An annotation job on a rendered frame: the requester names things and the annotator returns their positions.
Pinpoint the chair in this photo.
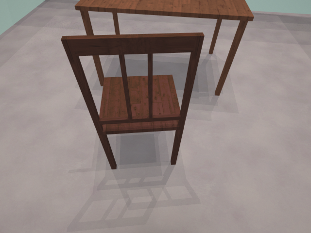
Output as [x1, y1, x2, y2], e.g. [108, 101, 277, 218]
[61, 33, 204, 169]

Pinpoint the table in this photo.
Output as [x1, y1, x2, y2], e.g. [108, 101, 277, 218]
[75, 0, 254, 96]

